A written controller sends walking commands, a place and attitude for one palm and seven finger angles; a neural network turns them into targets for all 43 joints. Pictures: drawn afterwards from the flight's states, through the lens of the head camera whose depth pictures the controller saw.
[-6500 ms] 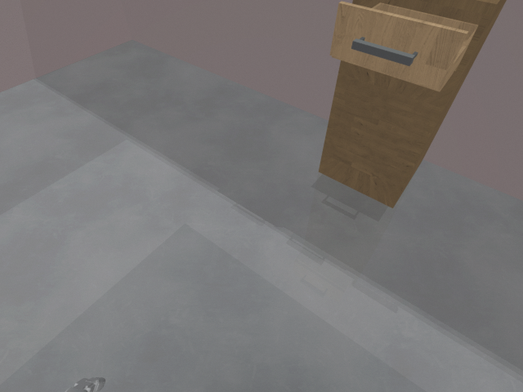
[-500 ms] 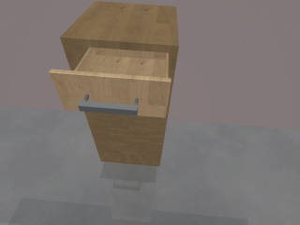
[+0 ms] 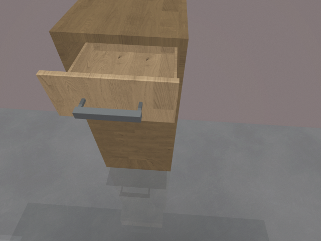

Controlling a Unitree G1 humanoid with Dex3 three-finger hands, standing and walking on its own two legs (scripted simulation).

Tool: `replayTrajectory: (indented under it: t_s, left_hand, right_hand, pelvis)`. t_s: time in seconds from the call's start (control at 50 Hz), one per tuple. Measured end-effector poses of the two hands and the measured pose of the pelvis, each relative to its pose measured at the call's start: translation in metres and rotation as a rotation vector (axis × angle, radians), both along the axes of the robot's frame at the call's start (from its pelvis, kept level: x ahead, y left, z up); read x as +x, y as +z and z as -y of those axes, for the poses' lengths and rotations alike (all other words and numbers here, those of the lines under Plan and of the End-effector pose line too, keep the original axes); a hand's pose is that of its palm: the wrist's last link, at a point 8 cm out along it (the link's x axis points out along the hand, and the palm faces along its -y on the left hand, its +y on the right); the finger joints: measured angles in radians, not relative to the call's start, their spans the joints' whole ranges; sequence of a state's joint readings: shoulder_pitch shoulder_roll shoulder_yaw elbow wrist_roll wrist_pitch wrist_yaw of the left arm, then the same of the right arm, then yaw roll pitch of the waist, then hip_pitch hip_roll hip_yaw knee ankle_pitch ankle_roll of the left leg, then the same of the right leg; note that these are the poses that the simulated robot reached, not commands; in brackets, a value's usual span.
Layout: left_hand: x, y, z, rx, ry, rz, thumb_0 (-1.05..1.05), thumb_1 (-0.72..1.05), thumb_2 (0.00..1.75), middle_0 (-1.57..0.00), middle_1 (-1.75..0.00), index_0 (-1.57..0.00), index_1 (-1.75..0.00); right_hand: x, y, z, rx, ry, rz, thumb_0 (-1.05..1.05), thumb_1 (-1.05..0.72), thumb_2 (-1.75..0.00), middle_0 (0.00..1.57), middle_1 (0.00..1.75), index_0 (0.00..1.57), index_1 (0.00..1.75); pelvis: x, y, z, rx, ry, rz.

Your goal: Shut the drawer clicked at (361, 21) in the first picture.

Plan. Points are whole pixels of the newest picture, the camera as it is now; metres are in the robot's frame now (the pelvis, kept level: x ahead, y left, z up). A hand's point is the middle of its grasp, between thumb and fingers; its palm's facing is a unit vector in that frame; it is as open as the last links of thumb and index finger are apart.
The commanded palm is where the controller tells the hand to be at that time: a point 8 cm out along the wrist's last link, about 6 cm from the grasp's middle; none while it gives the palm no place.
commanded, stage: come to a stop and stand still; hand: left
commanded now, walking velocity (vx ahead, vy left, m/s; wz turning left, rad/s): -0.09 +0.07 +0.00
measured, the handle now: (109, 108) +0.45 +0.18 +0.06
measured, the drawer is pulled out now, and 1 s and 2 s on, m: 0.17 0.17 0.17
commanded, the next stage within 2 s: look again from close up in 1.02 s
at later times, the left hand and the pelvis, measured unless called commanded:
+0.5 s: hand out of the picture -0.01 +0.19 -0.17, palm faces +0.00 -0.98 -0.19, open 7.3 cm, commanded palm none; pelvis -0.01 +0.02 +0.01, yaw -2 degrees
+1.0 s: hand out of the picture -0.04 +0.20 -0.16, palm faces -0.01 -0.98 -0.20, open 7.4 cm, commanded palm none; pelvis -0.03 +0.03 +0.01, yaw -1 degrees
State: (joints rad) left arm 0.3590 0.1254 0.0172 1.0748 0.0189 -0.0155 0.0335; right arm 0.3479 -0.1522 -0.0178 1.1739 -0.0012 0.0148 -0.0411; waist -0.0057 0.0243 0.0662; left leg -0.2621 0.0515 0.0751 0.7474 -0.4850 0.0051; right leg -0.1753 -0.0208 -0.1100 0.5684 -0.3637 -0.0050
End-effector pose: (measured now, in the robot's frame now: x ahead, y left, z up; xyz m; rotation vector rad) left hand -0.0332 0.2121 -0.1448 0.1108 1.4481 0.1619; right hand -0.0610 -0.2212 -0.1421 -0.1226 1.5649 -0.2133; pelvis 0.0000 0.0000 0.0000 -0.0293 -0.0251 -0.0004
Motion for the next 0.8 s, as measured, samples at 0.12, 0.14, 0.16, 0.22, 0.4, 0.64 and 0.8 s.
replayTrajectory:
  t_s: [0.12, 0.14, 0.16, 0.22, 0.4, 0.64, 0.8]
  left_hand:
    - [0.014, -0.005, 0.01, -0.048, -0.006, -0.008, 0.0, 0.91, 0.9, -0.2, -0.29, -0.2, -0.3]
    - [0.018, -0.004, 0.01, -0.05, -0.008, 0.002, 0.0, 0.91, 0.9, -0.2, -0.29, -0.2, -0.3]
    - [0.022, -0.003, 0.01, -0.05, -0.012, 0.013, 0.0, 0.91, 0.9, -0.2, -0.29, -0.2, -0.3]
    - [0.025, 0.0, 0.001, -0.029, -0.027, 0.015, 0.02, 0.93, 0.89, -0.2, -0.29, -0.2, -0.3]
    - [0.027, 0.008, -0.026, 0.016, -0.048, 0.049, 0.01, 0.92, 0.9, -0.2, -0.29, -0.2, -0.3]
    - [0.009, 0.009, -0.028, -0.003, -0.065, 0.033, 0.0, 0.91, 0.9, -0.2, -0.29, -0.2, -0.3]
    - [-0.01, 0.006, -0.022, -0.019, -0.07, 0.006, 0.0, 0.91, 0.9, -0.2, -0.29, -0.2, -0.3]
  right_hand:
    - [0.057, 0.003, -0.014, 0.004, 0.02, 0.15, 0.01, -0.91, -0.9, 0.2, 0.3, 0.2, 0.3]
    - [0.062, 0.005, -0.013, -0.009, 0.03, 0.155, 0.02, -0.93, -0.9, 0.2, 0.3, 0.2, 0.3]
    - [0.066, 0.006, -0.011, -0.018, 0.034, 0.163, 0.03, -0.95, -0.9, 0.2, 0.3, 0.2, 0.3]
    - [0.075, 0.01, -0.008, -0.027, 0.035, 0.195, 0.03, -0.96, -0.9, 0.2, 0.3, 0.2, 0.3]
    - [0.073, 0.014, -0.011, -0.021, 0.042, 0.214, 0.02, -0.95, -0.9, 0.2, 0.3, 0.2, 0.3]
    - [0.029, 0.013, -0.031, 0.022, 0.017, 0.141, 0.01, -0.92, -0.9, 0.2, 0.3, 0.2, 0.3]
    - [0.007, 0.01, -0.047, 0.051, 0.006, 0.115, 0.01, -0.91, -0.9, 0.2, 0.3, 0.2, 0.3]
  pelvis:
    - [0.007, 0.004, -0.008, 0.013, -0.023, 0.013]
    - [0.007, 0.005, -0.009, 0.016, -0.022, 0.01]
    - [0.007, 0.006, -0.01, 0.018, -0.023, 0.008]
    - [0.005, 0.008, -0.013, 0.022, -0.03, 0.005]
    - [-0.004, 0.012, -0.019, 0.024, -0.032, 0.007]
    - [-0.016, 0.015, -0.027, 0.025, -0.034, 0.013]
    - [-0.025, 0.013, -0.031, 0.018, -0.027, 0.003]
